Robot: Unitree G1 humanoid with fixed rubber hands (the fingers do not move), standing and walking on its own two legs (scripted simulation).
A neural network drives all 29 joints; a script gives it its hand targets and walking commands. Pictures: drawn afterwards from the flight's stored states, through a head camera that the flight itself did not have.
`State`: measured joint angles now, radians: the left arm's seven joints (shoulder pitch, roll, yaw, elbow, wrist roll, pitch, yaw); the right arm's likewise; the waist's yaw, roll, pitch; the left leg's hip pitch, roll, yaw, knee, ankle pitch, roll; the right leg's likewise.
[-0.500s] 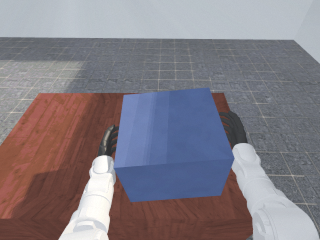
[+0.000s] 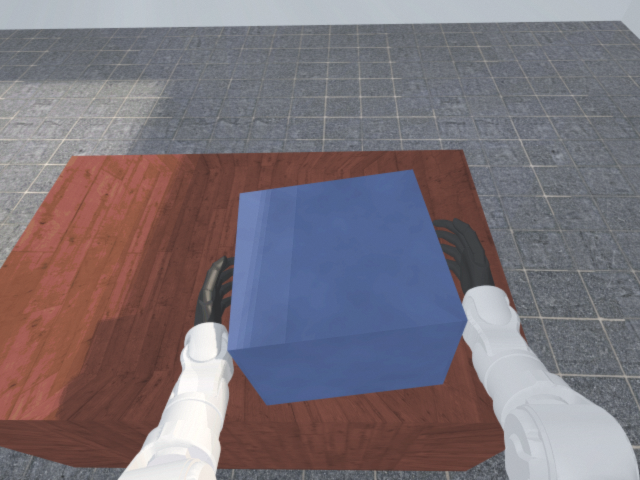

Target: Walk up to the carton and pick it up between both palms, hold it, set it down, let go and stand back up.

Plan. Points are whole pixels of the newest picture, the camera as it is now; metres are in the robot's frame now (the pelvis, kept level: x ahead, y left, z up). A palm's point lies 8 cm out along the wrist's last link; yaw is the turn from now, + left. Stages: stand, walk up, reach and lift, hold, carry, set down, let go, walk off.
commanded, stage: set down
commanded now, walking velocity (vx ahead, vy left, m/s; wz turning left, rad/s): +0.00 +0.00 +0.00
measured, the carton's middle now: (339, 287) +0.40 +0.05 -0.03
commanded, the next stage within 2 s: none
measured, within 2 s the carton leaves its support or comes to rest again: rests again in 1.88 s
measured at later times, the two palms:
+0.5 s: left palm (224, 333) +0.32 +0.21 -0.06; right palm (459, 288) +0.42 -0.13 -0.04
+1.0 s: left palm (227, 339) +0.31 +0.21 -0.08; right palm (456, 293) +0.42 -0.13 -0.06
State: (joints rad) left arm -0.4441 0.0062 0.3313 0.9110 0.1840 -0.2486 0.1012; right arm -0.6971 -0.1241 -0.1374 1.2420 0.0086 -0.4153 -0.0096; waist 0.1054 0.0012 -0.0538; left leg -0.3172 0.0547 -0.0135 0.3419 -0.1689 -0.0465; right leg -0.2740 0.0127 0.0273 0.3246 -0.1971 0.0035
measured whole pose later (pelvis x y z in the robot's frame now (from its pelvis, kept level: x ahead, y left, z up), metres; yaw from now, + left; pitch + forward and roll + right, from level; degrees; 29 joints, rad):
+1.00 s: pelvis +0.02 -0.01 -0.01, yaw +0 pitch +27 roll +0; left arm -0.45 0.00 0.36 1.11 0.11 -0.61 0.14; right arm -0.76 -0.14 -0.14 1.39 -0.09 -0.68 -0.01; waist 0.11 0.01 -0.17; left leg -0.68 0.06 -0.01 0.35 -0.12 -0.05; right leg -0.64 0.02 0.03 0.32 -0.17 0.00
